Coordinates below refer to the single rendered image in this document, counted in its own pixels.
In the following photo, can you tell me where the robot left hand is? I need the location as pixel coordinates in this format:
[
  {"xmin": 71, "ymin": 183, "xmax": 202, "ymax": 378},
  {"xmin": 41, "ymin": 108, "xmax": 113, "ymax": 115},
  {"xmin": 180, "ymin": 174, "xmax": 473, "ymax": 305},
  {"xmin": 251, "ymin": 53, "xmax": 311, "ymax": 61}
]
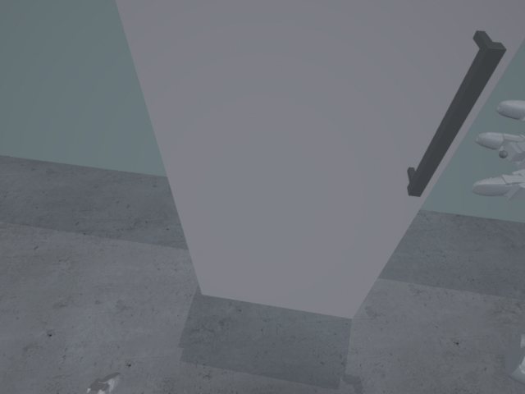
[{"xmin": 87, "ymin": 373, "xmax": 121, "ymax": 394}]

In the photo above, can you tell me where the handle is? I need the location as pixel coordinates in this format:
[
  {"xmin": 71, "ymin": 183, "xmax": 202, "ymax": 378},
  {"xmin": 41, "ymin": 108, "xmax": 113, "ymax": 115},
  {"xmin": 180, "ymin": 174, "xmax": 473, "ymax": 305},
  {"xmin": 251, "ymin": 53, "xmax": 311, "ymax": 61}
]
[{"xmin": 407, "ymin": 30, "xmax": 507, "ymax": 197}]

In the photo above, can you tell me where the robot right hand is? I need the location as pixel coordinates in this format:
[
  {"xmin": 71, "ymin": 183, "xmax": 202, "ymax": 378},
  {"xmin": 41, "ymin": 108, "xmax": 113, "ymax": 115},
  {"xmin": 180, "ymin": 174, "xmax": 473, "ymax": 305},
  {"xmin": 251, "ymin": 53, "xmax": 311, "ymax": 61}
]
[{"xmin": 471, "ymin": 100, "xmax": 525, "ymax": 201}]

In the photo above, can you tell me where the right robot upper arm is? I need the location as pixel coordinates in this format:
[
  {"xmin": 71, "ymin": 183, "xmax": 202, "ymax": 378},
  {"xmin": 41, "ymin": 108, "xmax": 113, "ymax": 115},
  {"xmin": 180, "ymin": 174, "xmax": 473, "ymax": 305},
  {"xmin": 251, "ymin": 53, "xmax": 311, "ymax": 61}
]
[{"xmin": 505, "ymin": 321, "xmax": 525, "ymax": 389}]

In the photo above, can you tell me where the fridge door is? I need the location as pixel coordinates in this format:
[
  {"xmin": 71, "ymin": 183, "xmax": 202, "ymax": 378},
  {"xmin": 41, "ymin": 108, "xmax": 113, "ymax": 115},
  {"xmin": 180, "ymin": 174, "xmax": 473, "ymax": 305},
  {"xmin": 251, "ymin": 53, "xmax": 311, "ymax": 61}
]
[{"xmin": 116, "ymin": 0, "xmax": 525, "ymax": 319}]

